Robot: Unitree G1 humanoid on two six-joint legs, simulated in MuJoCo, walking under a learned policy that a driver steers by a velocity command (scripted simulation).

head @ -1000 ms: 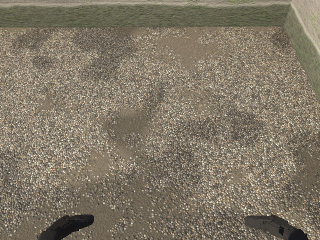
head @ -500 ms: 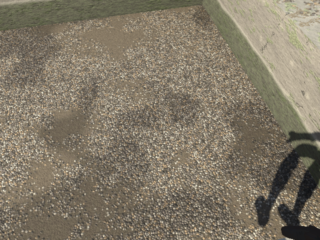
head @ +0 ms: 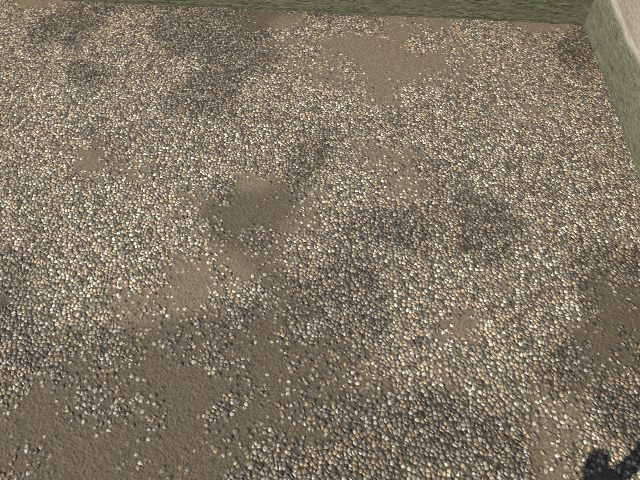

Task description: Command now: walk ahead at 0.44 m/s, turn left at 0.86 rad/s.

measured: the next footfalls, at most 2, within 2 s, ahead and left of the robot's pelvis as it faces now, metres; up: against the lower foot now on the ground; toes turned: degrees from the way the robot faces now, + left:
left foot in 0.40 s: +0.07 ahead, +0.14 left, +0.00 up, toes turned +2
right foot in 0.78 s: +0.16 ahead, -0.14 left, +0.00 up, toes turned -17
